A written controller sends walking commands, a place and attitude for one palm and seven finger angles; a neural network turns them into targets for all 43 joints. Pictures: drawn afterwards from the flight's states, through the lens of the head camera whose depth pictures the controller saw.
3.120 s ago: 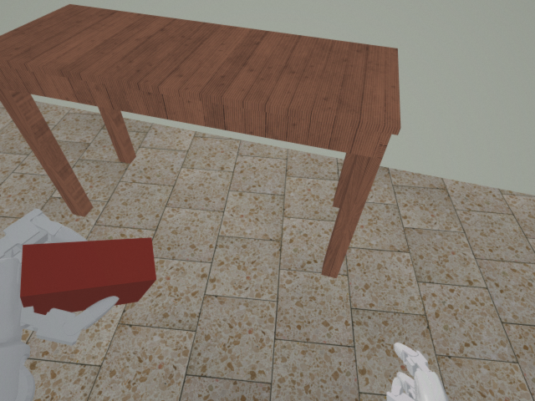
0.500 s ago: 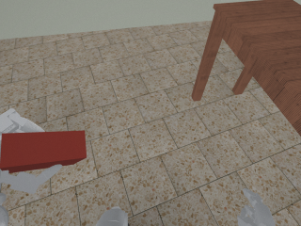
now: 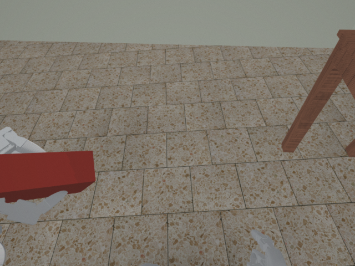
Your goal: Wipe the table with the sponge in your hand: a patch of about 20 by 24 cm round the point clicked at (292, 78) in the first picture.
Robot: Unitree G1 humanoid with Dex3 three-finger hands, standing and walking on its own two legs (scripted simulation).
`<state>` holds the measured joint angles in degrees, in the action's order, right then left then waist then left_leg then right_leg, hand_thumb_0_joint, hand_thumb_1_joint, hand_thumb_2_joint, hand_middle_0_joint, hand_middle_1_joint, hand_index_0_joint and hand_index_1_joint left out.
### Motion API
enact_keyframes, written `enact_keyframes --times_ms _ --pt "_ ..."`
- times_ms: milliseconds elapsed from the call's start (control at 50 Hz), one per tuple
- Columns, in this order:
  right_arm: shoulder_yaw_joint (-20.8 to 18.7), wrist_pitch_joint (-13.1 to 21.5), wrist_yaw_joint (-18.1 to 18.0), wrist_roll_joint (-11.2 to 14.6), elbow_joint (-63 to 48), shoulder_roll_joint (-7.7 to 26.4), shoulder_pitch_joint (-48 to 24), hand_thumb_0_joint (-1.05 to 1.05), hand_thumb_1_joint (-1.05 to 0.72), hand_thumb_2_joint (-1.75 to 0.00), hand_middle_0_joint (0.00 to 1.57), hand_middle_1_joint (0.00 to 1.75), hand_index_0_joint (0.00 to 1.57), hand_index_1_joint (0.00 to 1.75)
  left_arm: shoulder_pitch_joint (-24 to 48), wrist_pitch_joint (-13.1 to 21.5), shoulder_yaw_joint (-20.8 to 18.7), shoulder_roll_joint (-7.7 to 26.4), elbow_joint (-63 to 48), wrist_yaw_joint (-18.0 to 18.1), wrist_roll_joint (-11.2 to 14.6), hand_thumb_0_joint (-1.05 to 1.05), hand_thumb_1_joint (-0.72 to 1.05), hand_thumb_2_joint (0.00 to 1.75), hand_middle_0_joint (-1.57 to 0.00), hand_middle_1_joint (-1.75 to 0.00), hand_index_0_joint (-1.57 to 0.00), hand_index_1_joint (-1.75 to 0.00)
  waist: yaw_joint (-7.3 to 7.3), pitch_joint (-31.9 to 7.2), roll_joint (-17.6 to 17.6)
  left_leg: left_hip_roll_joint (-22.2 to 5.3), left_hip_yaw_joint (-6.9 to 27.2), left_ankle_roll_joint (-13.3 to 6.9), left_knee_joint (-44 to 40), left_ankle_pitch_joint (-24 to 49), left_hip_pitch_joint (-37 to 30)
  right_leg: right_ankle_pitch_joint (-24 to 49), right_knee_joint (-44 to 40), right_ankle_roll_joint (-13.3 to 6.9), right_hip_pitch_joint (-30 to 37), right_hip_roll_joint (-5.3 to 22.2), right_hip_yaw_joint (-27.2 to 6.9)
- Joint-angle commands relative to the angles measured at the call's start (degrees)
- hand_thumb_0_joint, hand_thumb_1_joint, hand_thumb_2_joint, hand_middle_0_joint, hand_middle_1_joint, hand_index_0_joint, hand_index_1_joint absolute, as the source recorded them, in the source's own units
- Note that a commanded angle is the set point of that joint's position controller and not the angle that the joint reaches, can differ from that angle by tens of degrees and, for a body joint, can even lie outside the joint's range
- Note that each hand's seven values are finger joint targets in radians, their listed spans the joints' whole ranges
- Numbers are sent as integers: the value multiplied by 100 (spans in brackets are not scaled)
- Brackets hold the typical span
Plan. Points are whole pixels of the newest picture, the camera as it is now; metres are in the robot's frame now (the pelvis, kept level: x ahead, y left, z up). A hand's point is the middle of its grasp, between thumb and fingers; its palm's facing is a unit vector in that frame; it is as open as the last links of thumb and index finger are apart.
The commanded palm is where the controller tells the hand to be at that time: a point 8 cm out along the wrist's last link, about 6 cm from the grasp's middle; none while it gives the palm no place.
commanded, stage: walk to a spot facing it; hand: left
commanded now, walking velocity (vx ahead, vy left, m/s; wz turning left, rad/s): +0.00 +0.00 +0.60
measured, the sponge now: (60, 175) +0.22 +0.22 +0.17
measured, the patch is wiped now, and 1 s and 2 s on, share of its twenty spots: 0.00 0.00 0.00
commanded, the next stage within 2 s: none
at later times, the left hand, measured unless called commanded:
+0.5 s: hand (9, 206) +0.16 +0.26 +0.18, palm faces +0.58 -0.67 -0.46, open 9.5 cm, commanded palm +0.08 +0.28 +0.19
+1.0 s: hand out of the picture +0.01 +0.19 +0.19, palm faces +0.79 -0.44 -0.41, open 9.5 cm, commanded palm -0.06 +0.20 +0.19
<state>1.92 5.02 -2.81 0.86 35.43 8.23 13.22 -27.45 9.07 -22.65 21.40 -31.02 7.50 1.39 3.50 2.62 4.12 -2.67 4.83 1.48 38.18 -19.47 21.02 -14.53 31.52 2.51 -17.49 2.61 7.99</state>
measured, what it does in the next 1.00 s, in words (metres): steps to the right, turning left: left foot, then right foot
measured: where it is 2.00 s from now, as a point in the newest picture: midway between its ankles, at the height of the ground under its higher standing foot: outside the picture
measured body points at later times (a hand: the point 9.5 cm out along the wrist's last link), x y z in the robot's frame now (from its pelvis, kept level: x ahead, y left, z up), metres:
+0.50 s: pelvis +0.01 -0.03 +0.00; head +0.05 -0.01 +0.45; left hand +0.12 +0.29 +0.21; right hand +0.25 -0.19 -0.08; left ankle +0.01 +0.11 -0.73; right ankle +0.05 -0.14 -0.67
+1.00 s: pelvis -0.03 -0.12 +0.01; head -0.02 -0.12 +0.46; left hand -0.04 +0.21 +0.21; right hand +0.27 -0.25 -0.06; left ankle -0.14 -0.02 -0.69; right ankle +0.07 -0.16 -0.73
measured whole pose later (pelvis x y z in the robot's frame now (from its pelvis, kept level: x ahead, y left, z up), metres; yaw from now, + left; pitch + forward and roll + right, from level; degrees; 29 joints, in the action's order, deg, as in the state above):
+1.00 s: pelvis -0.03 -0.12 +0.01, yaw +36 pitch +0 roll +3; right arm -3.0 3.0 -5.9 -0.8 33.4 15.9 12.0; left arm -27.6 8.6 -18.8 21.0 -31.5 9.1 1.5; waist 0.2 1.5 -2.4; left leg -2.6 -5.0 2.0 45.8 -27.4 17.7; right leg -10.2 28.4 -3.2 -17.7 8.1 15.3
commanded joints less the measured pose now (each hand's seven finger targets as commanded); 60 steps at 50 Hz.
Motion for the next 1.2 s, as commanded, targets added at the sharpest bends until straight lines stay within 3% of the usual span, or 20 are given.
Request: enact_keyframes --times_ms 0,60,100,220,300,320,340,360,460,620,640,660,680,780,940,1020,1040,1060,1080,1180 --pt "-397 329 -124 -129 -847 884 -703 0 -90 -90 20 30 20 30 1152 140 -352 1099 -1025 255 29 0 10 130 -120 -160 -120 -160 -269 -701 -1796 131 -233 65 3612 -1106 1738 1323 -1531 -1037 1320 2639 -2886" --pt "-338 132 -150 -86 -849 761 -1016 0 -90 -90 20 30 20 30 782 306 -483 1195 -1368 244 40 0 10 130 -120 -160 -120 -160 -276 -550 -1272 -100 -470 270 3647 -636 1435 2709 -1068 -858 1145 2028 -937" --pt "-387 76 -214 -110 -1002 783 -1040 0 -90 -90 20 30 20 30 564 360 -641 1238 -1470 295 46 0 10 130 -120 -160 -120 -160 -289 -623 -1262 -174 -731 259 2766 -536 1015 3260 -930 -772 1112 1918 -360" --pt "-464 -77 -219 -143 -1375 737 -718 0 -90 -90 20 30 20 30 -221 326 -882 1128 -1542 461 149 0 10 130 -120 -160 -120 -160 -96 -1054 -1526 -18 -1444 186 421 -601 447 3999 -478 -844 1610 1996 -204" --pt "-540 -170 -220 -89 -1387 805 -411 0 -90 -90 20 30 20 30 -78 331 -681 984 -1513 473 199 0 10 130 -120 -160 -120 -160 -503 -1416 -1013 284 -1579 60 -1295 807 -996 3893 1149 -319 1107 1701 215" --pt "-560 -139 -226 -79 -1403 911 -397 0 -90 -90 20 30 20 30 23 399 -634 1001 -1665 461 242 0 10 130 -120 -160 -120 -160 -575 -1519 -112 -426 -712 -320 -1451 2507 -1824 2132 2186 2 107 1233 327" --pt "-617 -26 -166 -70 -1422 1132 -442 0 -90 -90 20 30 20 30 91 530 -566 1012 -1895 401 294 0 10 130 -120 -160 -120 -160 -425 -1385 1424 -1985 1557 -1235 -1536 5781 -2340 -1551 3330 328 -1281 340 150" --pt "-598 80 -86 -55 -1286 1059 -271 0 -90 -90 20 30 20 30 24 592 -610 1095 -1445 269 138 0 10 130 -120 -160 -120 -160 -390 -997 1255 -2340 2135 -1627 -1386 6712 -2569 -2713 3696 244 -2053 289 -353" --pt "-616 286 125 4 -1156 1087 -482 0 -90 -90 20 30 20 30 -134 546 -668 1177 -2445 187 110 0 10 130 -120 -160 -120 -160 -348 -1133 1336 -1192 387 -1038 -1456 3831 -1194 -1036 2433 282 -932 178 -408" --pt "-455 385 28 19 -945 938 -501 0 -90 -90 20 30 20 30 70 247 -553 807 -1029 96 265 0 10 130 -120 -160 -120 -160 -240 -893 467 -931 617 -713 -1051 1746 -134 -349 -359 333 920 -244 -207" --pt "-422 347 8 50 -942 855 -554 0 -90 -90 20 30 20 30 351 208 -536 884 -907 100 195 0 10 130 -120 -160 -120 -160 -216 -853 -253 -520 237 -428 -341 605 188 174 -1235 141 1148 324 -596" --pt "-371 280 -17 49 -1035 656 -563 0 -90 -90 20 30 20 30 458 109 -666 1223 -739 167 107 0 10 130 -120 -160 -120 -160 -275 -697 -1990 340 -555 7 1242 -997 1100 746 -1729 -454 1313 1764 -2342" --pt "-474 341 -96 32 -1016 912 -591 0 -90 -90 20 30 20 30 768 14 -568 1173 -661 219 240 0 10 130 -120 -160 -120 -160 -233 -704 -2341 364 -255 84 2698 -1157 1014 508 -1902 -740 582 2387 -2905" --pt "-330 140 -213 -66 -908 794 -1039 0 -90 -90 20 30 20 30 759 218 -345 1039 -831 188 75 0 10 130 -120 -160 -120 -160 -287 -430 -1230 46 -555 286 3325 -366 837 683 -1632 -722 322 1702 -806" --pt "-453 132 -269 -228 -1169 901 -681 0 -90 -90 20 30 20 30 342 351 -605 1084 -1462 426 96 0 10 130 -120 -160 -120 -160 -73 -1024 -1301 -60 -1038 -11 407 -1010 77 354 -1496 -962 1093 2100 -905" --pt "-471 109 -238 -187 -1212 931 -314 0 -90 -90 20 30 20 30 391 383 -471 900 -1479 426 219 0 10 130 -120 -160 -120 -160 -427 -1247 -689 148 -1202 -270 -1499 -385 -1002 -482 -77 -454 611 1670 -427" --pt "-505 152 -235 -175 -1265 1084 -282 0 -90 -90 20 30 20 30 528 437 -386 841 -1617 407 246 0 10 130 -120 -160 -120 -160 -493 -1081 412 -567 -36 -717 -2063 -396 -1399 -925 1252 -159 -380 1096 -63" --pt "-512 277 -196 -157 -1250 1183 -345 0 -90 -90 20 30 20 30 549 590 -256 767 -1827 375 211 0 10 130 -120 -160 -120 -160 -462 -603 1948 -1962 1987 -1303 -2344 1463 -2070 -1995 2781 175 -2152 221 265" --pt "-509 350 -136 -128 -985 1058 -311 0 -90 -90 20 30 20 30 599 717 -510 1037 -1445 291 -22 0 10 130 -120 -160 -120 -160 -440 -507 1532 -2389 2718 -1679 -2397 1300 -1806 -1870 3628 74 -2705 436 -442" --pt "-542 496 -19 -2 -829 1031 -464 0 -90 -90 20 30 20 30 719 681 -142 701 -1483 126 -38 0 10 130 -120 -160 -120 -160 -341 -41 1254 -1104 622 -1183 -2321 100 -416 -725 2706 215 -1331 328 -188"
